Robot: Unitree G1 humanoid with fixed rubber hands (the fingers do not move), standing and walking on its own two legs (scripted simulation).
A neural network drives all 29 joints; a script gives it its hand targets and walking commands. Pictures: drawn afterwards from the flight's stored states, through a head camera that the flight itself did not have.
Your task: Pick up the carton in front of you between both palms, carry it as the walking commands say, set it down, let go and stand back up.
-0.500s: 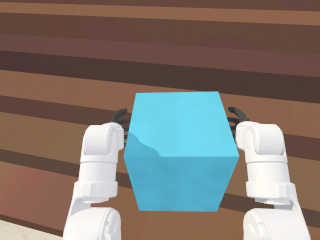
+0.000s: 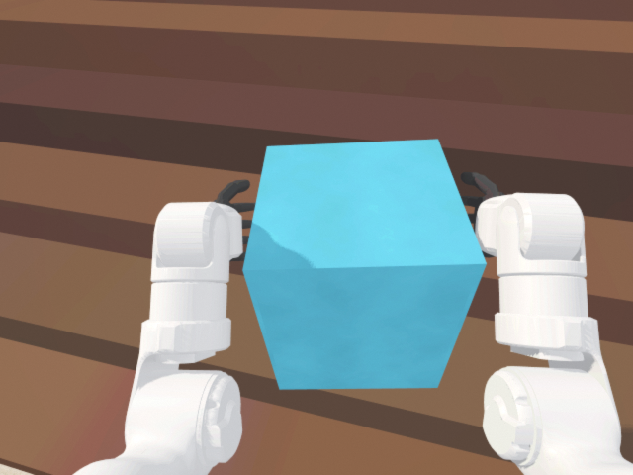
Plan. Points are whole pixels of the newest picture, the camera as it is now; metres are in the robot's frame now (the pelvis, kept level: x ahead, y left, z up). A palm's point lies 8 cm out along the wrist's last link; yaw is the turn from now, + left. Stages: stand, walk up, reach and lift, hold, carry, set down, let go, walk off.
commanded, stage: carry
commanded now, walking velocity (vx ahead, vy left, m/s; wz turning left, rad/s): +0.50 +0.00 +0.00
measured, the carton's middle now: (354, 270) +0.37 +0.01 +0.10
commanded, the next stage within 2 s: none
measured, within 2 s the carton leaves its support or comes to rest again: neither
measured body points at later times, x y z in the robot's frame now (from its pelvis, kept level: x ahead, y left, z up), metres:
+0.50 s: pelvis +0.18 -0.06 +0.12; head +0.25 -0.05 +0.56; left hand +0.54 +0.14 +0.22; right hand +0.60 -0.16 +0.23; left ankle +0.07 +0.06 -0.41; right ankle +0.26 -0.12 -0.56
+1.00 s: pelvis +0.47 -0.01 +0.25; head +0.49 -0.04 +0.70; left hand +0.89 +0.08 +0.43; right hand +0.84 -0.22 +0.42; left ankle +0.60 +0.07 -0.39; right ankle +0.32 -0.10 -0.34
